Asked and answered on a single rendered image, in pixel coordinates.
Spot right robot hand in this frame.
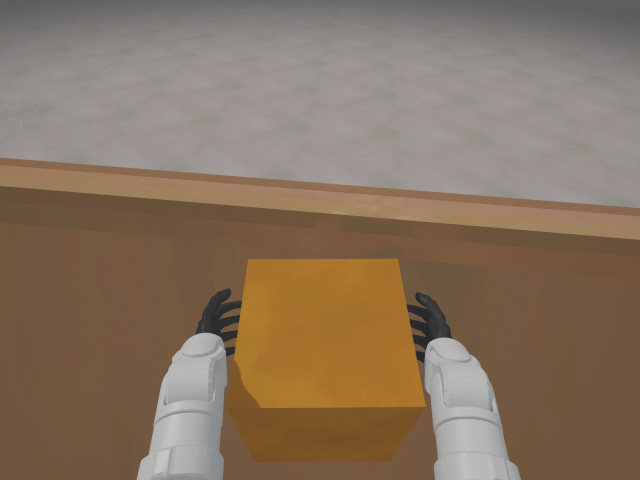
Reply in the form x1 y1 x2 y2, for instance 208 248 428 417
407 292 453 363

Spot left robot forearm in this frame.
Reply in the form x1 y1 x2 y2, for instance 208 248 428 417
137 333 227 480

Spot carton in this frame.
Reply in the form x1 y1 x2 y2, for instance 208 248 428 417
227 259 426 462

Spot left robot hand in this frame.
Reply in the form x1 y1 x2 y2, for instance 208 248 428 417
195 288 242 356

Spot right robot forearm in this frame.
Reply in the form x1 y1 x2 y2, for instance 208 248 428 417
424 338 521 480

